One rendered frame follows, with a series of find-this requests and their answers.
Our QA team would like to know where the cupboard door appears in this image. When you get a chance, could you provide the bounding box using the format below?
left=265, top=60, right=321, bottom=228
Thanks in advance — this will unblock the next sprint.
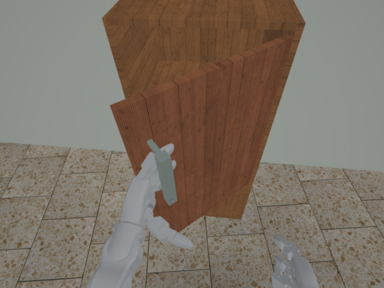
left=110, top=34, right=294, bottom=244

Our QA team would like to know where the right robot hand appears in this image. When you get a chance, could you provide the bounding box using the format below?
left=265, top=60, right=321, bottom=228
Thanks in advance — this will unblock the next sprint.
left=271, top=235, right=319, bottom=288

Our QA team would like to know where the left robot hand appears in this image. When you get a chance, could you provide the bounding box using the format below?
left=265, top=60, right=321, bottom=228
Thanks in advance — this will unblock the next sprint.
left=120, top=143, right=193, bottom=250

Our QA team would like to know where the left robot forearm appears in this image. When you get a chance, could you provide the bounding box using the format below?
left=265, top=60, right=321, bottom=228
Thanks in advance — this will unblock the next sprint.
left=86, top=221, right=146, bottom=288

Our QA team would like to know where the handle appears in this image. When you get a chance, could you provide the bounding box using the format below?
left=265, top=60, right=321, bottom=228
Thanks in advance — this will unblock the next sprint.
left=147, top=139, right=178, bottom=206

